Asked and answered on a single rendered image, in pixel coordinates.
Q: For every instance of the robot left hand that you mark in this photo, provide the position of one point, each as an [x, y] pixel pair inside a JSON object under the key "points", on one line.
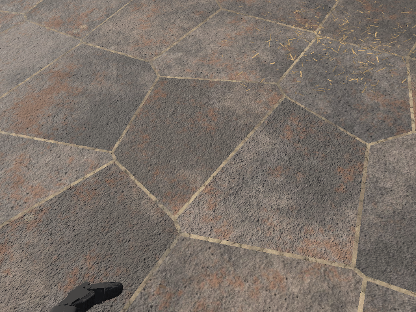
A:
{"points": [[85, 296]]}

